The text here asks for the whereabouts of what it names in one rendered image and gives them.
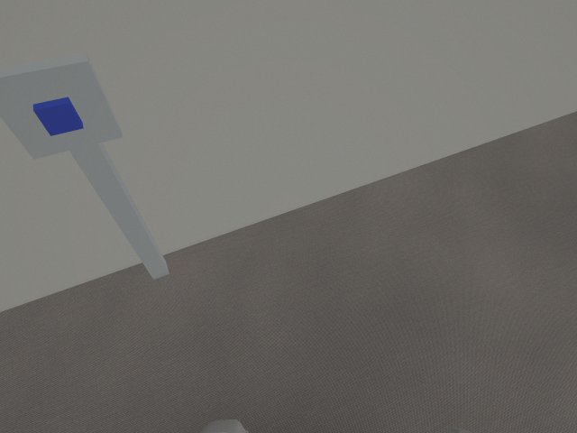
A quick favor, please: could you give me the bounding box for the button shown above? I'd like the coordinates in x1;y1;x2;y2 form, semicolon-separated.
33;97;84;136

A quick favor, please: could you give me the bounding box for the panel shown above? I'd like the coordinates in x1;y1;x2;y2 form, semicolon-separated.
0;53;169;280

